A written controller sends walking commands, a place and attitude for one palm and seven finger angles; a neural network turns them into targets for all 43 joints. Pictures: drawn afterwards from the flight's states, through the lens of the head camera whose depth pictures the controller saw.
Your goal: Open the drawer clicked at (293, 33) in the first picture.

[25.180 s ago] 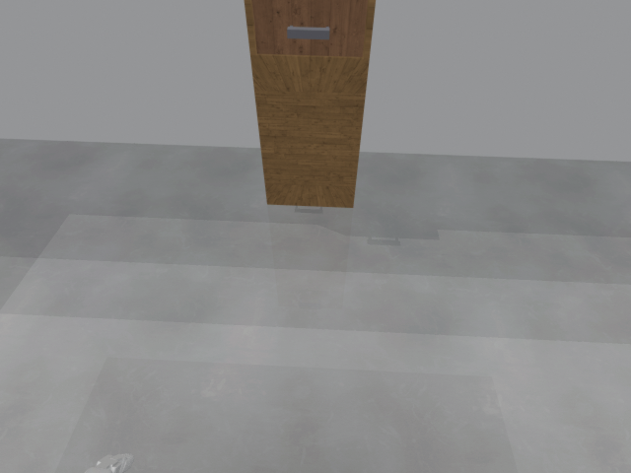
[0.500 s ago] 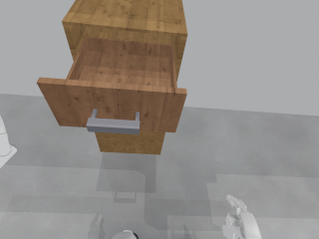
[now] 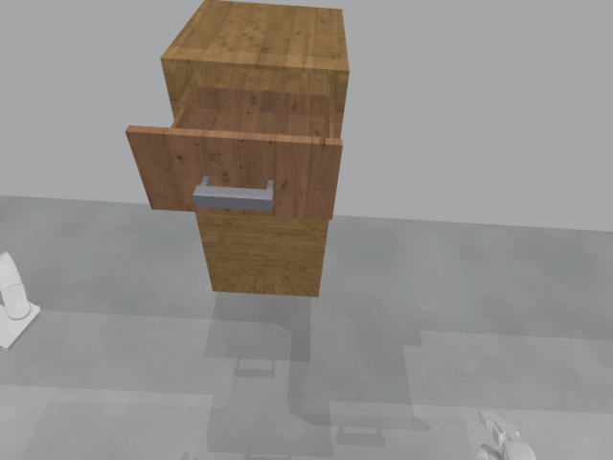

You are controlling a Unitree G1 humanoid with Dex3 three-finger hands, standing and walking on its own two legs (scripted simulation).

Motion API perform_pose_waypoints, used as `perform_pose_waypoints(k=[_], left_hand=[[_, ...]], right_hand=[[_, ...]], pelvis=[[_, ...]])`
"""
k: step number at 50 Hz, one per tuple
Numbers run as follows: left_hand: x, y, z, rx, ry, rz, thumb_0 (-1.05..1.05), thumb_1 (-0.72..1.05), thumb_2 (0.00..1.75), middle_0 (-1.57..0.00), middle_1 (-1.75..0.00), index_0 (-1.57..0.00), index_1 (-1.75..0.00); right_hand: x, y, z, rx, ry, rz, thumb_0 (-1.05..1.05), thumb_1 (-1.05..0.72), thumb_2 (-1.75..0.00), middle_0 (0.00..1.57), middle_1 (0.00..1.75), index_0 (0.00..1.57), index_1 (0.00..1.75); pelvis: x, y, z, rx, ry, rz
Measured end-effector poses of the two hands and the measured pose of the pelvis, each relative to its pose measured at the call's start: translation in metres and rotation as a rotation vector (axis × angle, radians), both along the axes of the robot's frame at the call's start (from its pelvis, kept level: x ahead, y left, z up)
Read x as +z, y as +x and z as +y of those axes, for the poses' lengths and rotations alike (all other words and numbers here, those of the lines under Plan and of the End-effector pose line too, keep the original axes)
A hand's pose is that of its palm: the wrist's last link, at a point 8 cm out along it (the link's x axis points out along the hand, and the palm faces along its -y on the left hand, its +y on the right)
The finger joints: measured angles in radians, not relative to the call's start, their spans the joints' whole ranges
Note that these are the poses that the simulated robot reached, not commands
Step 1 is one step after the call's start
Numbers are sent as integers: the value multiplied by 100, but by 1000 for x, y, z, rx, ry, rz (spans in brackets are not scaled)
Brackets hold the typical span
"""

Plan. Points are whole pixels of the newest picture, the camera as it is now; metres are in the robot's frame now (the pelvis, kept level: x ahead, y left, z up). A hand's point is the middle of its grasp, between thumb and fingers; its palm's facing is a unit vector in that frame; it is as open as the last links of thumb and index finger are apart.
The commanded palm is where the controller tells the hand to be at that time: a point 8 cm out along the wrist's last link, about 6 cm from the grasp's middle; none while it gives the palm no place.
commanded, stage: stop stepping back and stand still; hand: left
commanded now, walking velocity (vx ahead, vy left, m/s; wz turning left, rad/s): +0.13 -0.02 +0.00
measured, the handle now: (236, 190) +0.55 +0.16 +0.03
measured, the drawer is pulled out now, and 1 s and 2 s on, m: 0.28 0.28 0.28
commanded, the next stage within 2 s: let the arm hang, fingers relaxed in 0.66 s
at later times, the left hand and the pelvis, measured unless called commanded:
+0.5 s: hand out of the picture +0.14 +0.25 +0.19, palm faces +0.46 -0.81 -0.36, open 7.4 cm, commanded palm +0.07 +0.29 +0.22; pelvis -0.05 +0.01 -0.01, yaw +2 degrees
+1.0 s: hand out of the picture +0.07 +0.19 -0.13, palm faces +0.03 -0.97 -0.23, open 7.4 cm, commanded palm none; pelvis -0.04 +0.01 -0.01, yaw +2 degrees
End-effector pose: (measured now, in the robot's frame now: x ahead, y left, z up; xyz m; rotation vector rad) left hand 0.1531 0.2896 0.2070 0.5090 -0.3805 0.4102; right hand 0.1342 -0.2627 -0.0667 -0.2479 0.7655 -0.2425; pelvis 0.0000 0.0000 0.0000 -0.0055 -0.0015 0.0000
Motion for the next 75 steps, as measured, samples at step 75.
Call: perform_pose_waypoints(k=[75], left_hand=[[-335,-236,-52,275,-620,1727,0,92,90,-19,-30,-20,-30]], right_hand=[[-78,-210,65,-49,227,664,0,-91,-90,20,30,20,30]], pelvis=[[9,-56,6,15,2,-36]])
